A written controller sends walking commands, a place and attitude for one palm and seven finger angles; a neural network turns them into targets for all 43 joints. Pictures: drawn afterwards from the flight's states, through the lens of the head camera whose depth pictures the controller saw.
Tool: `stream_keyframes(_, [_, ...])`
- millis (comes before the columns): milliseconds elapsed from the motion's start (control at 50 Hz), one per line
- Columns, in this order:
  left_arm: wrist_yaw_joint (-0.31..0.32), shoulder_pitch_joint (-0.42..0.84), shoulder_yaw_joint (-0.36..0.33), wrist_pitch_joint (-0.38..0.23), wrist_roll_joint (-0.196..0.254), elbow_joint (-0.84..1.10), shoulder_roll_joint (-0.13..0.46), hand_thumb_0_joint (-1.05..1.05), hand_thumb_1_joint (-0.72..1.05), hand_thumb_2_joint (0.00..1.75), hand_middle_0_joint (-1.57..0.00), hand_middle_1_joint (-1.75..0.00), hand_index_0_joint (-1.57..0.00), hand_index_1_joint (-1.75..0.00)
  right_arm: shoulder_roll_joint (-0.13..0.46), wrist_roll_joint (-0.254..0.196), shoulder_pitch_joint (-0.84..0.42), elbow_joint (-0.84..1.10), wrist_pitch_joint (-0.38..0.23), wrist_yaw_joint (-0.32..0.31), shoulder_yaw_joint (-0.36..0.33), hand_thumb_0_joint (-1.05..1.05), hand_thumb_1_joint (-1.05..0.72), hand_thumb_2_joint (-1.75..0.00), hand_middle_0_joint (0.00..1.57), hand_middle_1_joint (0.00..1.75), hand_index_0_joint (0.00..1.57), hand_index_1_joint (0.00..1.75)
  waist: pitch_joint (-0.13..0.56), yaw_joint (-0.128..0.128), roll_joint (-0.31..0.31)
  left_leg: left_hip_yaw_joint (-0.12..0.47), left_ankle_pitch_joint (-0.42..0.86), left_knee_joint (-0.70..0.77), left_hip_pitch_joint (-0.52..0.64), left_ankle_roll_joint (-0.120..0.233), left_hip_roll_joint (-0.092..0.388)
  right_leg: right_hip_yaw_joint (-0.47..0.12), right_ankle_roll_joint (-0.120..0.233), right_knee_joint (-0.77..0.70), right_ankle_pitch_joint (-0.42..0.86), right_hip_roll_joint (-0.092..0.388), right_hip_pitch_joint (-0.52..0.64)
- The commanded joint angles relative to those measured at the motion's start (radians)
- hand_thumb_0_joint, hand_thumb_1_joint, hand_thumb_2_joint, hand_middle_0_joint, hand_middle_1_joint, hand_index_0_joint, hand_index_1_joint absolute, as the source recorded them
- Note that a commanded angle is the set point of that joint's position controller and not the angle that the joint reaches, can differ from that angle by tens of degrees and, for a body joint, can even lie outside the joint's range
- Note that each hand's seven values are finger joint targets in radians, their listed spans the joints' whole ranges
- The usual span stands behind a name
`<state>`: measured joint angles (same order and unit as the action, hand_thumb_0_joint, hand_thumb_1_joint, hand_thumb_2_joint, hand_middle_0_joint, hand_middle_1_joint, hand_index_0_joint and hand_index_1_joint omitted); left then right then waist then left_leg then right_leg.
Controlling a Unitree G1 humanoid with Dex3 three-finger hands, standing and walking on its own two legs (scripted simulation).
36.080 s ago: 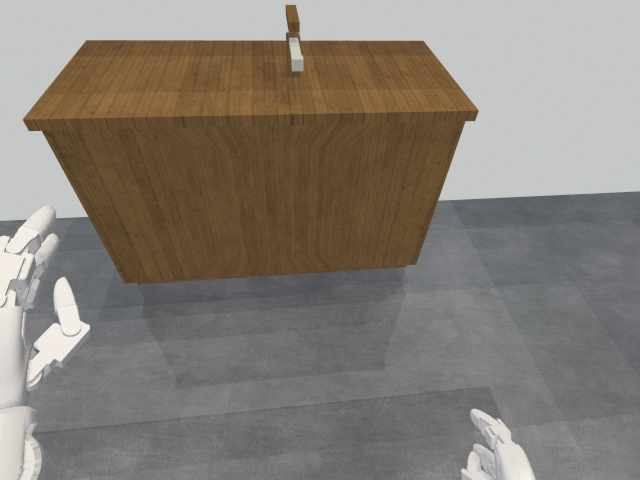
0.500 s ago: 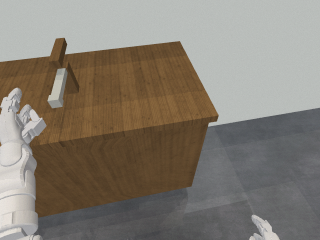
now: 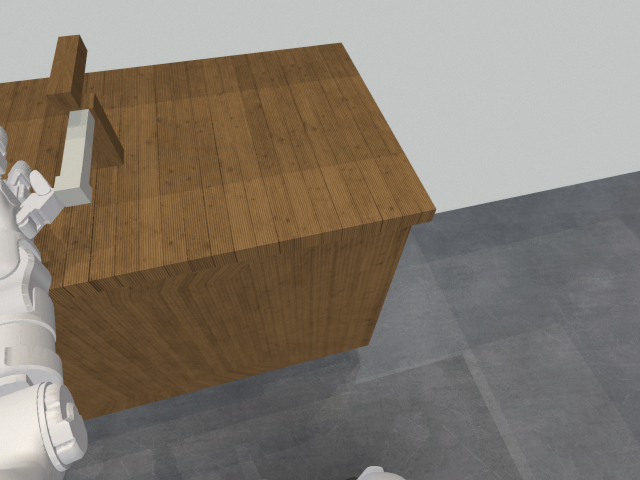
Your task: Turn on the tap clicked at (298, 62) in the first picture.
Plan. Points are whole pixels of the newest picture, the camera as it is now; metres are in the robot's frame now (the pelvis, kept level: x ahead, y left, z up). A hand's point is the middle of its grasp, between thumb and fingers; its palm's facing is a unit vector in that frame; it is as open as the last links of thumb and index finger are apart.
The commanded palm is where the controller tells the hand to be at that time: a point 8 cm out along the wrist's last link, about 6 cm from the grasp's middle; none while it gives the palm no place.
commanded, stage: reach beside the lever's end, fingers flat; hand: left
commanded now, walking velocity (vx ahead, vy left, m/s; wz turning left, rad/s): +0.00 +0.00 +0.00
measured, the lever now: (73, 189) +0.43 +0.31 +0.11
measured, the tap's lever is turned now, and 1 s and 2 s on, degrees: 0 0 16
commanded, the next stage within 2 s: push the lever round in 0.64 s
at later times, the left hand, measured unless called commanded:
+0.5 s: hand (44, 213) +0.39 +0.33 +0.11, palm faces +0.49 -0.87 -0.06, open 7.8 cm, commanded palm +0.35 +0.36 +0.12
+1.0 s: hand (52, 211) +0.39 +0.32 +0.11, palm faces +0.49 -0.87 -0.07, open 7.8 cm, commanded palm +0.35 +0.35 +0.11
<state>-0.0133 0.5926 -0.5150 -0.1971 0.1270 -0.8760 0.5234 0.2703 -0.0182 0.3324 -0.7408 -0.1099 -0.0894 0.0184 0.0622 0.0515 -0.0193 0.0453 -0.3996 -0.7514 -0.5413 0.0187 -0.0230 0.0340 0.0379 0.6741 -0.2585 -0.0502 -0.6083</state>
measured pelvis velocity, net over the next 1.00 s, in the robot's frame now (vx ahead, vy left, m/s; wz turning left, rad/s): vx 0.00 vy -0.01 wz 0.01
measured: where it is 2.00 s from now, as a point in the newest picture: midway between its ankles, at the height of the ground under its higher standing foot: outside the picture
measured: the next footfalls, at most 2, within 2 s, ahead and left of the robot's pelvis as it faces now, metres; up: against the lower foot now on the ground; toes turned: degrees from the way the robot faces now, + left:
none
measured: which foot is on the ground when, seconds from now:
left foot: down 0.00-1.00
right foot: down 0.00-1.00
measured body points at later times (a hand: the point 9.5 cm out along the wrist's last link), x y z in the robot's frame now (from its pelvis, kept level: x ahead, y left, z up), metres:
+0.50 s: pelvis +0.01 +0.01 +0.00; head +0.05 +0.02 +0.45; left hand +0.36 +0.37 +0.12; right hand +0.13 -0.24 -0.11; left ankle -0.02 +0.11 -0.71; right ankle +0.04 -0.10 -0.71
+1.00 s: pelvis +0.00 -0.01 +0.00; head +0.05 -0.01 +0.45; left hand +0.36 +0.36 +0.12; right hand +0.07 -0.28 -0.12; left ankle -0.02 +0.11 -0.71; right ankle +0.04 -0.10 -0.71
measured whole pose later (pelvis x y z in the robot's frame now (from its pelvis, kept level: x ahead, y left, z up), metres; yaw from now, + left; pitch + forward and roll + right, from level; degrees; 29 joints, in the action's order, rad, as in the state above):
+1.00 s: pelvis +0.00 -0.01 +0.00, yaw +1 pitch +10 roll -1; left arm -0.03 0.52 -0.51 -0.19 0.15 -0.80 0.50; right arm 0.28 -0.03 0.33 -0.73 -0.07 -0.09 0.01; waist 0.06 0.03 -0.03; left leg 0.06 -0.40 -0.75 -0.52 0.01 -0.01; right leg 0.05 0.05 0.67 -0.26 -0.06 -0.58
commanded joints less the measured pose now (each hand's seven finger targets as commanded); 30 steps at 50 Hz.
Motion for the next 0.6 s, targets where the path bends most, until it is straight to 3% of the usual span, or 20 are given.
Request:
stream_keyframes(0, [-0.001,0.267,-0.079,-0.075,0.005,0.226,0.354,0.00,0.90,0.90,-0.15,-0.15,-0.15,-0.15,0.156,-0.002,0.067,0.119,-0.020,-0.002,-0.062,0.00,-0.90,-0.90,0.20,0.30,0.20,0.30,0.396,-0.039,-0.093,0.008,0.376,0.108,0.051,-0.013,0.014,-0.033,-0.006,-0.026,0.262,0.018,0.337])
stream_keyframes(20, [-0.001,0.271,-0.059,-0.076,0.009,0.241,0.327,0.00,0.90,0.90,-0.15,-0.15,-0.15,-0.15,0.152,-0.002,0.064,0.122,-0.019,0.002,-0.059,0.00,-0.90,-0.90,0.20,0.30,0.20,0.30,0.374,-0.034,-0.099,0.011,0.389,0.112,0.059,-0.020,0.018,-0.030,-0.006,-0.029,0.261,0.015,0.319])
stream_keyframes(100, [0.009,0.177,-0.067,-0.085,0.023,0.393,0.294,0.00,0.90,0.90,-0.15,-0.15,-0.15,-0.15,0.151,-0.002,0.063,0.148,-0.007,0.012,-0.070,0.00,-0.90,-0.90,0.20,0.30,0.20,0.30,0.422,-0.059,-0.150,0.024,0.597,0.101,0.170,-0.047,0.034,-0.017,-0.002,-0.024,0.300,0.002,0.306])
stream_keyframes(140, [0.014,0.134,-0.051,-0.075,0.033,0.419,0.248,0.00,0.90,0.90,-0.15,-0.15,-0.15,-0.15,0.146,-0.002,0.060,0.141,-0.005,0.015,-0.076,0.00,-0.90,-0.90,0.20,0.30,0.20,0.30,0.389,-0.051,-0.125,0.030,0.643,0.100,0.188,-0.056,0.042,-0.011,-0.006,-0.031,0.298,-0.004,0.283])
stream_keyframes(180, [0.017,0.124,-0.037,-0.057,0.039,0.441,0.219,0.00,0.90,0.90,-0.15,-0.15,-0.15,-0.15,0.147,-0.004,0.049,0.143,-0.001,0.014,-0.077,0.00,-0.90,-0.90,0.20,0.30,0.20,0.30,0.353,-0.042,-0.092,0.028,0.600,0.110,0.169,-0.054,0.041,-0.008,-0.008,-0.039,0.283,-0.004,0.283])
stream_keyframes(200, [0.021,0.110,-0.055,-0.048,0.037,0.443,0.239,0.00,0.90,0.90,-0.15,-0.15,-0.15,-0.15,0.147,-0.008,0.043,0.144,0.001,0.010,-0.076,0.00,-0.90,-0.90,0.20,0.30,0.20,0.30,0.328,-0.048,-0.093,0.030,0.588,0.116,0.156,-0.053,0.043,-0.008,-0.005,-0.043,0.270,-0.003,0.286])
stream_keyframes(260, [0.024,0.140,0.008,-0.022,0.030,0.500,0.174,0.00,0.90,0.90,-0.15,-0.15,-0.15,-0.15,0.138,-0.009,0.025,0.144,-0.001,0.006,-0.075,0.00,-0.90,-0.90,0.20,0.30,0.20,0.30,0.317,-0.032,-0.127,0.032,0.571,0.128,0.186,-0.060,0.042,-0.005,-0.005,-0.052,0.247,0.000,0.265])
stream_keyframes(300, [0.033,0.173,0.002,-0.009,0.022,0.493,0.189,0.00,0.90,0.90,-0.15,-0.15,-0.15,-0.15,0.137,-0.008,0.018,0.135,-0.002,0.000,-0.070,0.00,-0.90,-0.90,0.20,0.30,0.20,0.30,0.284,-0.024,-0.121,0.033,0.515,0.134,0.175,-0.060,0.040,-0.003,-0.003,-0.060,0.217,0.002,0.252])
stream_keyframes(340, [0.038,0.201,-0.010,-0.004,0.017,0.462,0.208,0.00,0.90,0.90,-0.15,-0.15,-0.15,-0.15,0.137,-0.006,0.010,0.131,-0.003,-0.007,-0.065,0.00,-0.90,-0.90,0.20,0.30,0.20,0.30,0.263,-0.018,-0.075,0.035,0.429,0.144,0.137,-0.054,0.032,-0.003,-0.001,-0.065,0.197,0.004,0.262])
stream_keyframes(360, [0.039,0.215,-0.006,-0.007,0.012,0.464,0.207,0.00,0.90,0.90,-0.15,-0.15,-0.15,-0.15,0.134,-0.005,0.002,0.131,-0.004,-0.010,-0.063,0.00,-0.90,-0.90,0.20,0.30,0.20,0.30,0.270,-0.017,-0.082,0.032,0.408,0.146,0.138,-0.051,0.029,-0.006,0.001,-0.066,0.195,0.005,0.267])
stream_keyframes(380, [0.036,0.246,0.035,-0.011,0.010,0.469,0.171,0.00,0.90,0.90,-0.15,-0.15,-0.15,-0.15,0.129,-0.005,-0.005,0.134,-0.007,-0.011,-0.059,0.00,-0.90,-0.90,0.20,0.30,0.20,0.30,0.270,-0.007,-0.084,0.031,0.387,0.146,0.143,-0.049,0.027,-0.005,0.000,-0.067,0.188,0.008,0.260])
stream_keyframes(420, [0.037,0.292,0.062,-0.026,0.002,0.486,0.156,0.00,0.90,0.90,-0.15,-0.15,-0.15,-0.15,0.123,-0.004,-0.007,0.128,-0.014,-0.015,-0.058,0.00,-0.90,-0.90,0.20,0.30,0.20,0.30,0.295,-0.004,-0.137,0.043,0.409,0.144,0.184,-0.060,0.031,-0.004,0.003,-0.061,0.177,0.009,0.240])
stream_keyframes(460, [0.038,0.286,0.062,-0.031,-0.001,0.462,0.164,0.00,0.90,0.90,-0.15,-0.15,-0.15,-0.15,0.125,-0.002,-0.010,0.123,-0.019,-0.015,-0.056,0.00,-0.90,-0.90,0.20,0.30,0.20,0.30,0.299,-0.007,-0.150,0.047,0.396,0.140,0.190,-0.064,0.029,-0.003,0.005,-0.061,0.165,0.009,0.228])
stream_keyframes(520, [0.028,0.269,0.039,-0.020,0.004,0.368,0.185,0.00,0.90,0.90,-0.15,-0.15,-0.15,-0.15,0.129,-0.003,-0.010,0.120,-0.016,-0.018,-0.052,0.00,-0.90,-0.90,0.20,0.30,0.20,0.30,0.286,-0.012,-0.065,0.035,0.349,0.138,0.126,-0.046,0.021,-0.007,0.002,-0.064,0.187,0.015,0.268])
stream_keyframes(540, [0.026,0.252,-0.002,-0.010,0.010,0.336,0.225,0.00,0.90,0.90,-0.15,-0.15,-0.15,-0.15,0.134,-0.004,-0.009,0.122,-0.014,-0.019,-0.053,0.00,-0.90,-0.90,0.20,0.30,0.20,0.30,0.292,-0.020,-0.028,0.029,0.316,0.141,0.093,-0.036,0.018,-0.011,-0.001,-0.068,0.186,0.018,0.294])
stream_keyframes(580, [0.016,0.254,-0.013,0.000,0.013,0.319,0.242,0.00,0.90,0.90,-0.15,-0.15,-0.15,-0.15,0.131,-0.006,-0.012,0.131,-0.010,-0.018,-0.049,0.00,-0.90,-0.90,0.20,0.30,0.20,0.30,0.304,-0.034,-0.042,0.016,0.316,0.143,0.066,-0.029,0.011,-0.020,-0.001,-0.068,0.217,0.025,0.335])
